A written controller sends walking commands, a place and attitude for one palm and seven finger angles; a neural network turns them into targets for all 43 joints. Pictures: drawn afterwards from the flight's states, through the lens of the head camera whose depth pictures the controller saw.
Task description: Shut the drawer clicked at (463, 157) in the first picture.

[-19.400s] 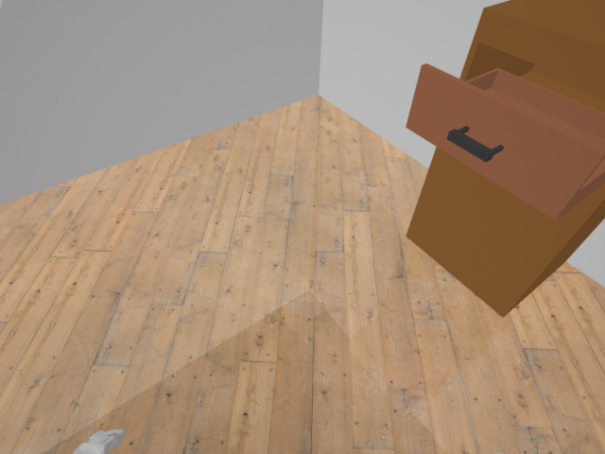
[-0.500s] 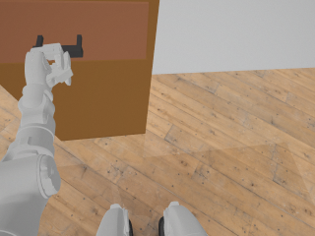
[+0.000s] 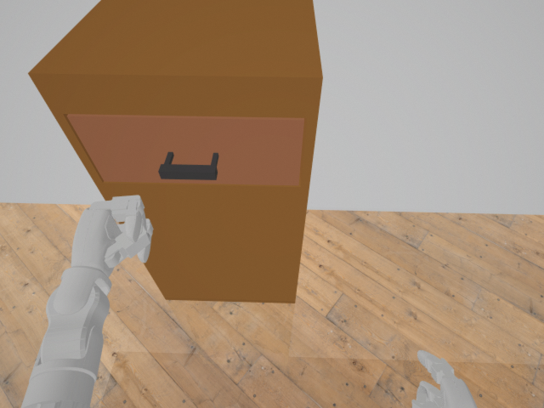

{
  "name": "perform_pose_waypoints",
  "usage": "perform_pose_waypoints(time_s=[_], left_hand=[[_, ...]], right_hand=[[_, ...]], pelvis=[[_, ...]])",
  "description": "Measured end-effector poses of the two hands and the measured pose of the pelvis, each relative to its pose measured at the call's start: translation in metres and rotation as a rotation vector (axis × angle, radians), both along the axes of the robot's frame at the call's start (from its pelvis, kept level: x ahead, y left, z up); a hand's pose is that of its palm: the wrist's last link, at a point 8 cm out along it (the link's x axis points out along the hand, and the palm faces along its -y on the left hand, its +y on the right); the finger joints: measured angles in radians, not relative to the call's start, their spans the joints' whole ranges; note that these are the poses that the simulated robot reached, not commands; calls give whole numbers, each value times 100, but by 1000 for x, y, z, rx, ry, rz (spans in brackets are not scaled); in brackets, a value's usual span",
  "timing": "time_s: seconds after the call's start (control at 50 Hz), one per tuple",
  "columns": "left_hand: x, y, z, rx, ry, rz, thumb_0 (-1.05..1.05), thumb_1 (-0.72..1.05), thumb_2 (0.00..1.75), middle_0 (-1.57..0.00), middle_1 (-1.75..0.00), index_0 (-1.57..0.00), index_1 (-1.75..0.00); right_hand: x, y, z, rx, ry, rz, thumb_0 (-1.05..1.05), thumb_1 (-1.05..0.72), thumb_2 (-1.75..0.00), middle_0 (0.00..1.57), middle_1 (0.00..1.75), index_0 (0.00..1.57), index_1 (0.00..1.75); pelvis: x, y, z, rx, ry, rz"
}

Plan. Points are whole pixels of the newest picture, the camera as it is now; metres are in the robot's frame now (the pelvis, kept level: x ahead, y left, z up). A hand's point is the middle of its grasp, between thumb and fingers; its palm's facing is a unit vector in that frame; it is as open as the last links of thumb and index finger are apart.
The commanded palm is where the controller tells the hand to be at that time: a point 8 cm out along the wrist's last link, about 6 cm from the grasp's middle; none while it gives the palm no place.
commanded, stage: draw the hand back to the body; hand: left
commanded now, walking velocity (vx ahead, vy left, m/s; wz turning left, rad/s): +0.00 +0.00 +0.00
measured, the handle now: (190, 164) +0.56 +0.19 +0.01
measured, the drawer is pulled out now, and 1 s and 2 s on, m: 0.00 0.00 0.00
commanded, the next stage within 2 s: step back with the hand held close in 0.84 s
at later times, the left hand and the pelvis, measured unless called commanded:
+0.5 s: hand (61, 291) +0.21 +0.22 +0.17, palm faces +0.33 -0.89 -0.33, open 3.2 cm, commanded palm +0.16 +0.27 +0.18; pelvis +0.00 -0.01 +0.03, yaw +0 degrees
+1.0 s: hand (29, 327) +0.17 +0.22 +0.19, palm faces +0.40 -0.84 -0.38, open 3.2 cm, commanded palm +0.12 +0.26 +0.21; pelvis -0.01 -0.02 +0.03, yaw +0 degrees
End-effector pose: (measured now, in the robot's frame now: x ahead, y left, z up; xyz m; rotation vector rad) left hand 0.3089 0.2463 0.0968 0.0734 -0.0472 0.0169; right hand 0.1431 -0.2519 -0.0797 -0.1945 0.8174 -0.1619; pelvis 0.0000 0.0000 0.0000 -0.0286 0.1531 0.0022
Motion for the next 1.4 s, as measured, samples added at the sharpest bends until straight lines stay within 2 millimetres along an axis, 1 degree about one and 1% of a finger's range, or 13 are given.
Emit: perform_pose_waypoints(time_s=[0.14,0.32,0.56,0.72,0.8,0.94,1.0,1.06,1.1,1.18,1.24,1.28,1.4], left_hand=[[-43,9,23,159,62,166,1,90,90,-140,-160,-140,-160],[-88,16,55,206,21,277,1,90,90,-140,-160,-140,-160],[-148,19,95,305,-60,331,1,90,90,-140,-160,-140,-160],[-184,18,120,386,-118,369,1,89,90,-140,-160,-140,-160],[-190,19,116,376,-113,393,1,89,90,-141,-160,-141,-160],[-182,15,102,334,-78,394,1,89,90,-141,-160,-141,-160],[-179,12,107,346,-102,377,1,89,90,-141,-160,-140,-160],[-174,18,126,416,-180,364,1,89,90,-141,-160,-141,-160],[-170,23,129,440,-194,356,1,89,90,-141,-160,-141,-160],[-167,26,111,435,-105,318,1,89,90,-140,-160,-140,-160],[-170,26,97,430,-24,278,1,89,90,-140,-160,-140,-160],[-175,27,94,436,-1,258,1,89,90,-140,-160,-140,-160],[-191,37,111,483,-83,253,1,89,90,-140,-160,-140,-160]], right_hand=[[30,21,23,22,-95,45,1,-91,-90,20,29,20,30],[35,41,33,49,-117,114,1,-91,-90,21,29,20,30],[24,31,31,51,-112,117,1,-90,-90,21,30,20,30],[27,22,34,42,-156,108,1,-91,-90,21,29,20,30],[30,21,35,39,-169,111,1,-91,-90,20,29,20,30],[28,19,36,27,-167,112,1,-91,-90,21,29,20,30],[28,19,36,25,-169,109,1,-90,-90,21,29,20,30],[26,17,36,19,-145,104,1,-90,-90,21,29,20,30],[23,15,35,17,-118,90,1,-90,-90,21,30,20,30],[13,10,31,7,-66,46,1,-90,-90,21,30,20,30],[4,9,29,-6,-31,17,1,-91,-90,21,29,20,30],[-2,9,28,-17,-12,7,1,-91,-90,21,29,20,30],[-14,19,32,-39,-7,15,1,-91,-90,20,29,20,30]], pelvis=[[-5,0,15,15,-94,2],[-6,-2,28,25,-183,5],[-5,-7,33,27,-229,2],[-5,-11,33,24,-237,4],[-8,-13,33,24,-241,11],[-9,-16,33,26,-239,8],[-7,-16,33,24,-235,8],[-8,-16,32,14,-214,16],[-10,-14,32,12,-197,17],[-14,-6,32,16,-167,8],[-19,-1,32,19,-152,2],[-22,2,32,20,-145,1],[-37,7,30,16,-140,6]])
